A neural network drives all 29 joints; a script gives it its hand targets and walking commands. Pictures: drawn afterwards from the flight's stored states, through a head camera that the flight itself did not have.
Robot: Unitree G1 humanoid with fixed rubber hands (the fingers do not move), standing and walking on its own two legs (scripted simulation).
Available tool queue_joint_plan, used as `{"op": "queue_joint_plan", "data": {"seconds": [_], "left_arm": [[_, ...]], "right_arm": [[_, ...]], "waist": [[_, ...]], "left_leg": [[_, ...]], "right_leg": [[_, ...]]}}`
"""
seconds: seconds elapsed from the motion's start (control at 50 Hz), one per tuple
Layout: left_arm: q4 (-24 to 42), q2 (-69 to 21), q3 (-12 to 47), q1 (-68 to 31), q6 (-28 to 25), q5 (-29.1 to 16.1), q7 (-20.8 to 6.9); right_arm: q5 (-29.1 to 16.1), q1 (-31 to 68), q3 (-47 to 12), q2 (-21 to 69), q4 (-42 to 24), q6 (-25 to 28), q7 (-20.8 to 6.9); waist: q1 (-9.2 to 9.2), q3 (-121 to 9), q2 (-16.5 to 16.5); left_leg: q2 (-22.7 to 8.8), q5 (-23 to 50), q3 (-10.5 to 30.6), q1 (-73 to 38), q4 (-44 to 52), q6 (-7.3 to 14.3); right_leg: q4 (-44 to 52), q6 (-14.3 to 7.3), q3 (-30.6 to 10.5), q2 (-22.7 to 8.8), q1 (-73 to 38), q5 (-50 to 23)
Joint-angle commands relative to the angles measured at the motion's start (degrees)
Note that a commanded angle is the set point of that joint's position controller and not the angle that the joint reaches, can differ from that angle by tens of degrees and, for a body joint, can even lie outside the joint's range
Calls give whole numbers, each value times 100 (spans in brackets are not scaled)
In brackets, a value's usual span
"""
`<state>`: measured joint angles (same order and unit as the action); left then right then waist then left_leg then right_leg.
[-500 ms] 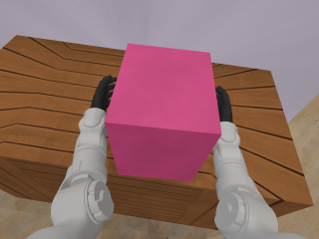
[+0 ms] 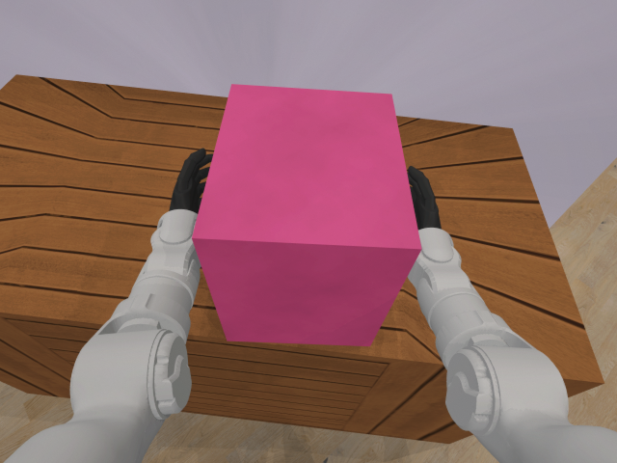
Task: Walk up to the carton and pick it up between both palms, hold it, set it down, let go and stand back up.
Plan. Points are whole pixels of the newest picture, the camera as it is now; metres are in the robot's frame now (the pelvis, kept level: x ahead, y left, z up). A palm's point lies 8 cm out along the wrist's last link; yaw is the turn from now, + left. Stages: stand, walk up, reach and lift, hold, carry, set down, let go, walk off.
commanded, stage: set down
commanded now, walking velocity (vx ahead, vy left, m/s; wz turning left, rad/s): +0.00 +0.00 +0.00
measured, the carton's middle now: (305, 223) +0.43 +0.03 +0.03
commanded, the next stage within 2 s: none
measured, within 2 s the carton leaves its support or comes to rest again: neither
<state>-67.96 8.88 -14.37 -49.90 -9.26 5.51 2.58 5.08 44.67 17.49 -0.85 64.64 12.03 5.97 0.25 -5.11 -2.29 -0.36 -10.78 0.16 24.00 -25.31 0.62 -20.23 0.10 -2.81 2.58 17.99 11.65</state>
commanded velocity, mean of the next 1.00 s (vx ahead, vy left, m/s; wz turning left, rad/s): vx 0.00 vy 0.00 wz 0.00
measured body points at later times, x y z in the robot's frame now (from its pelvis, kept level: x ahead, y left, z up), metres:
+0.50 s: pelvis -0.02 -0.01 -0.02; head +0.05 +0.02 +0.43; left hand +0.44 +0.24 +0.09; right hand +0.45 -0.18 +0.09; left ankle +0.01 +0.10 -0.74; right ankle -0.03 -0.12 -0.74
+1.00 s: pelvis -0.02 -0.01 +0.00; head -0.01 +0.01 +0.45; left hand +0.44 +0.23 +0.22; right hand +0.44 -0.19 +0.20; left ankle +0.01 +0.10 -0.74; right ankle -0.03 -0.12 -0.74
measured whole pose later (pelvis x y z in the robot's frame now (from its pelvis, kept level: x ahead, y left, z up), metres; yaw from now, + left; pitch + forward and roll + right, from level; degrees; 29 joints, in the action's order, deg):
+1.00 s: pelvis -0.02 -0.01 +0.00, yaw +1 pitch +7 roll -1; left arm -62.0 26.8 3.0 -64.6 14.6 -18.5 -1.3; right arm -27.0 60.4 -5.9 -19.1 58.0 -13.5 7.9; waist -1.2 -7.1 -1.6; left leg -0.8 -8.2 1.3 22.2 -23.1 -0.2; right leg -19.9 -1.0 -1.6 3.1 16.8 10.4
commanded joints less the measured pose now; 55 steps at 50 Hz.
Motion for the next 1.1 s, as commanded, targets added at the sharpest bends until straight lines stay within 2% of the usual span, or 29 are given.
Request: {"op": "queue_joint_plan", "data": {"seconds": [0.0, 0.04, 0.06, 0.08, 0.1, 0.12, 0.22, 0.34, 0.4, 0.48, 0.5, 0.54, 0.56, 0.6, 0.64, 0.68, 0.7, 0.74, 0.78, 0.84, 0.86, 0.88, 0.9, 0.92, 0.94, 0.96, 0.98, 1.02, 1.08], "left_arm": [[9, 672, 884, -2845, -569, -870, 188], [-436, 985, 992, -2899, -742, -1223, 133], [-1109, 1247, 609, -2867, -716, -1113, 143], [-1204, 1188, 843, -2940, -801, -1270, 104], [-1257, 1269, 966, -2993, -866, -1391, 80], [-1328, 1299, 1085, -3052, -898, -1482, 45], [-1297, 1513, 1620, -3209, -983, -1962, -163], [-591, 1695, 2180, -3591, -909, -2528, -307], [-123, 1739, 2243, -3706, -685, -2636, -359], [40, 2000, 1997, -3626, -300, -2495, -423], [418, 1963, 2147, -3506, -193, -2532, -430], [592, 1981, 2072, -3509, 66, -2484, -433], [861, 2071, 1944, -3432, 233, -2422, -415], [793, 2256, 1712, -3343, 523, -2333, -420], [919, 2293, 1579, -3347, 828, -2231, -383], [846, 2412, 1416, -3198, 1031, -2229, -349], [898, 2495, 1392, -3249, 1116, -2282, -345], [1059, 2559, 1318, -3357, 1271, -2316, -320], [1121, 2513, 1456, -3558, 1499, -2349, -356], [1407, 2533, 1558, -3828, 1794, -2453, -311], [1321, 2575, 1585, -3879, 1881, -2476, -325], [1390, 2549, 1601, -3873, 1988, -2454, -335], [1304, 2561, 1649, -3892, 2102, -2431, -360], [1385, 2567, 1583, -3845, 2161, -2419, -372], [1356, 2518, 1626, -3877, 2260, -2418, -396], [1446, 2500, 1619, -3846, 2362, -2398, -412], [1383, 2515, 1580, -3830, 2473, -2363, -425], [1754, 2515, 1660, -4061, 2570, -2395, -394], [1579, 2538, 1531, -3982, 2762, -2358, -407]], "right_arm": [[-824, 2594, -725, -1017, -291, 251, 157], [-1223, 2766, -1086, -1346, -81, 336, 197], [-1672, 3057, -1510, -1282, 332, 179, 119], [-1845, 3009, -1554, -1410, 307, 223, 147], [-1973, 3107, -1695, -1544, 320, 250, 132], [-2131, 3119, -1791, -1660, 477, 274, 115], [-2724, 3217, -2227, -2165, 947, 330, -82], [-3144, 3446, -2482, -2391, 433, 171, -291], [-3216, 3553, -2471, -2417, -33, -40, -300], [-3169, 3565, -2356, -2569, -334, -344, -201], [-3019, 3377, -2102, -2792, -530, -345, -143], [-2885, 3332, -1999, -2820, -673, -525, -74], [-2900, 3356, -1997, -2925, -938, -614, -62], [-3017, 3379, -2161, -2815, -986, -897, -36], [-3078, 3442, -2264, -2727, -1171, -1173, 20], [-3200, 3475, -2471, -2562, -1390, -1437, 36], [-3207, 3552, -2497, -2524, -1682, -1512, 67], [-3246, 3661, -2515, -2462, -1752, -1690, 90], [-3248, 3766, -2387, -2565, -1660, -1863, 125], [-3229, 3763, -2262, -2584, -1436, -2175, 131], [-3217, 3845, -2213, -2609, -1312, -2259, 143], [-3210, 3840, -2209, -2700, -1325, -2306, 156], [-3199, 3970, -2133, -2737, -1247, -2364, 177], [-3166, 3993, -2124, -2807, -1472, -2363, 199], [-3143, 4066, -2051, -2749, -1393, -2400, 228], [-3214, 4032, -2092, -2768, -1422, -2475, 218], [-3240, 4014, -2105, -2815, -1318, -2577, 195], [-3187, 4020, -1919, -2879, -1454, -2649, 181], [-3191, 4152, -1922, -2925, -1591, -2779, 138]], "waist": [[-100, -3857, 826], [-90, -3943, 598], [470, -3292, 279], [167, -3693, 285], [227, -3737, 310], [133, -3858, 362], [32, -3899, 559], [-43, -4498, 788], [-84, -4831, 812], [-93, -4783, 668], [-452, -4821, 814], [-493, -4813, 855], [-381, -4783, 877], [-253, -4306, 565], [-93, -3848, 496], [54, -3515, 170], [97, -3662, 91], [196, -3722, 27], [73, -3443, 197], [-8, -3163, 478], [-99, -3013, 361], [-142, -3059, 486], [-156, -3011, 492], [-164, -3170, 431], [-245, -3088, 485], [-207, -2993, 554], [-257, -2807, 454], [-332, -3032, 676], [-261, -2826, 500]], "left_leg": [[-163, 2334, -284, -1928, -699, -613], [-150, 2511, -231, -1925, -954, -619], [-198, 2685, -166, -1285, -892, -389], [-183, 2483, -156, -1150, -840, -363], [-196, 2544, -140, -1197, -878, -412], [-198, 2623, -122, -1337, -941, -465], [-200, 2731, -63, -1581, -1061, -551], [-165, 2499, -56, -1582, -1059, -539], [-139, 2469, -51, -1660, -1021, -503], [-75, 2197, -61, -1537, -800, -403], [2, 2211, -37, -1631, -836, -460], [-23, 2106, 3, -1968, -742, -501], [6, 2128, -16, -2103, -671, -496], [17, 2033, 28, -2004, -508, -335], [64, 1788, -37, -1874, -264, -285], [73, 1572, -44, -1674, -110, -114], [90, 1555, -97, -1541, -73, -70], [79, 1681, -37, -1577, -18, 15], [55, 1566, -75, -1701, -3, -34], [8, 1455, -57, -2063, 75, -84], [-13, 1524, -11, -2117, 45, -76], [-11, 1586, -48, -2251, 44, -112], [-15, 1689, -21, -2329, 26, -100], [-44, 1868, -4, -2419, 22, -130], [-27, 1941, 7, -2455, -9, -125], [-31, 2020, -39, -2525, 10, -170], [-34, 1894, 0, -2473, 72, -154], [-54, 1863, -44, -2584, 75, -230], [-3, 1859, -38, -2530, 103, -156]], "right_leg": [[-299, 41, 588, 23, 437, -1530], [-418, 44, 588, 25, 625, -1730], [-542, 94, 510, -84, 709, -1600], [-619, 149, 444, -150, 517, -1723], [-752, 167, 503, -114, 613, -1950], [-769, 167, 536, -95, 784, -1955], [-720, 109, 638, -36, 1518, -1672], [-715, 109, 659, -56, 1750, -1470], [-678, 117, 617, -74, 1580, -1649], [-583, 163, 526, -111, 1143, -1806], [-536, 125, 511, -115, 992, -2101], [-435, 96, 574, -56, 1012, -1977], [-355, 95, 548, -45, 970, -1985], [-280, 133, 489, -54, 658, -1959], [-174, 198, 468, -41, 325, -1842], [-149, 229, 341, -101, 19, -1780], [-158, 281, 301, -108, -190, -1886], [-195, 258, 277, -109, -392, -2061], [-131, 216, 255, -109, -275, -1951], [65, 93, 282, -127, 71, -1557], [122, 82, 318, -127, 88, -1602], [152, 105, 322, -137, 70, -1668], [182, 85, 337, -120, 26, -1726], [178, 86, 394, -78, -33, -1854], [223, 59, 335, -95, -135, -1900], [264, 43, 320, -99, -261, -1942], [307, 51, 349, -90, -290, -1823], [328, -15, 393, -68, -300, -1660], [378, 8, 345, -85, -414, -1708]]}}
